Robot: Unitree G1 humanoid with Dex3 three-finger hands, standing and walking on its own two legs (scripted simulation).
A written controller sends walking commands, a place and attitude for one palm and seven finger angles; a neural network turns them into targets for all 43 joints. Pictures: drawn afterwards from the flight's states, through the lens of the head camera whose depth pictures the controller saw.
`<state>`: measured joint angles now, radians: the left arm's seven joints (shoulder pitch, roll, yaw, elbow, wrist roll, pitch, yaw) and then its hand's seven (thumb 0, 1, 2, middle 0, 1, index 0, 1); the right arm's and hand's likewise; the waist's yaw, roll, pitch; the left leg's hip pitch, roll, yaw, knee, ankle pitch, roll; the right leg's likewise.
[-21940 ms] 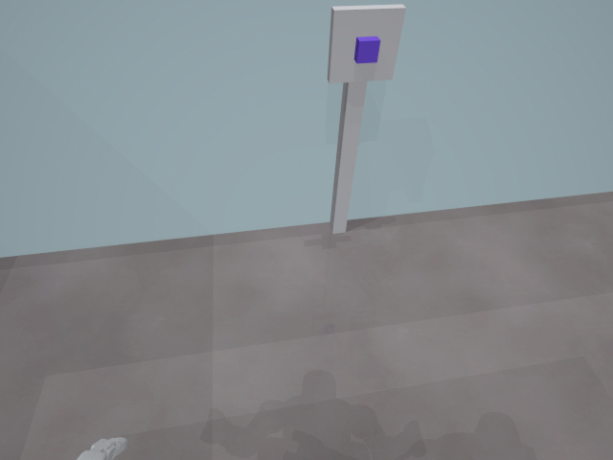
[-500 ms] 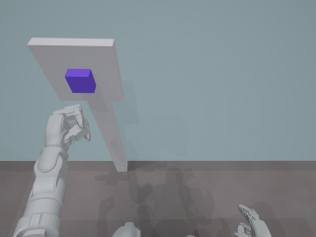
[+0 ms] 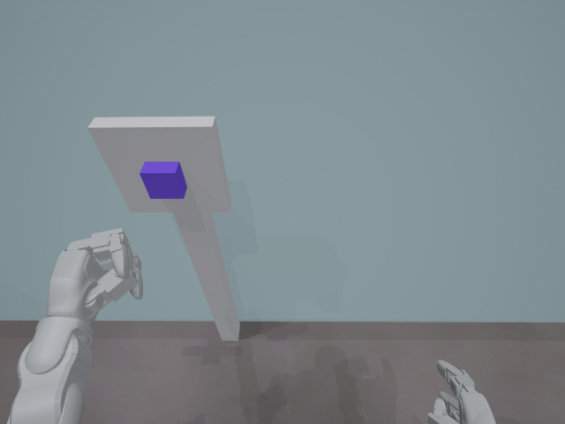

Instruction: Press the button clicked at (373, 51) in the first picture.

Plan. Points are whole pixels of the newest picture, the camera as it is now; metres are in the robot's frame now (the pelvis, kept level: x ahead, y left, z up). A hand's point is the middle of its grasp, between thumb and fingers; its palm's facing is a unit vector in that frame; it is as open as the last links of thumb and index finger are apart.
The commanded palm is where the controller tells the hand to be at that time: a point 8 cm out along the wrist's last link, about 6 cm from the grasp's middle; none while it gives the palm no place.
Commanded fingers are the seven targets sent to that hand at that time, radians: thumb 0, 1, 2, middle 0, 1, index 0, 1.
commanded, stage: draw the hand back to the body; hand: left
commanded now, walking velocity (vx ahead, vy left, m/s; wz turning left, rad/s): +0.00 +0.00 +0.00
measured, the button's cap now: (165, 179) +0.49 +0.23 +0.08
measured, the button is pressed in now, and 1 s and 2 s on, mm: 0 0 0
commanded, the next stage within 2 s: step back with the hand held close in 0.98 s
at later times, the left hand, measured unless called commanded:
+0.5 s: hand (72, 284) +0.23 +0.24 +0.16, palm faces +0.34 -0.87 -0.35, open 3.1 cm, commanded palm +0.18 +0.28 +0.18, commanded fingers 0.00 0.90 0.90 -1.30 -1.50 -1.30 -1.50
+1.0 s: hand (35, 307) +0.20 +0.25 +0.18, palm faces +0.39 -0.85 -0.36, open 3.1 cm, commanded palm +0.15 +0.29 +0.21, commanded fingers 0.00 0.90 0.90 -1.30 -1.50 -1.30 -1.50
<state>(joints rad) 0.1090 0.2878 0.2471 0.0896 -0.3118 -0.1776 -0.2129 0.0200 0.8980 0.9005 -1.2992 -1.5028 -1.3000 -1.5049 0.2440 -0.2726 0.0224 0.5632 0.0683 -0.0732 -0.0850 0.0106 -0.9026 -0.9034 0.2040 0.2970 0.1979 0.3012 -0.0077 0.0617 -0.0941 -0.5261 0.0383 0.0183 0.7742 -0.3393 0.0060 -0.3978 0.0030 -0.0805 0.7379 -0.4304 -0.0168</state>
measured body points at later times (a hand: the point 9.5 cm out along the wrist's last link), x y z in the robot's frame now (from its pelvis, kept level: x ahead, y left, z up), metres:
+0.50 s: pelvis +0.03 +0.01 +0.03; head +0.01 -0.02 +0.48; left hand +0.21 +0.28 +0.18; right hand +0.21 -0.21 -0.05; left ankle +0.03 +0.12 -0.71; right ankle -0.03 -0.11 -0.71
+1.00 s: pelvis +0.01 +0.01 +0.03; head -0.01 -0.01 +0.48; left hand +0.17 +0.29 +0.20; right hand +0.20 -0.21 -0.05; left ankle +0.03 +0.12 -0.71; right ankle -0.03 -0.11 -0.71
